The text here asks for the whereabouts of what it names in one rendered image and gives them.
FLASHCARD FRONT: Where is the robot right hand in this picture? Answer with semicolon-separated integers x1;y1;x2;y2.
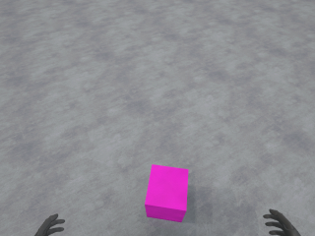
263;208;301;236

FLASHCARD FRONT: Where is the carton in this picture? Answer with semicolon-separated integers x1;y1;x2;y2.
145;164;189;222

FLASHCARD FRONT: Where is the robot left hand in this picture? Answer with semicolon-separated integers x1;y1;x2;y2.
34;213;65;236

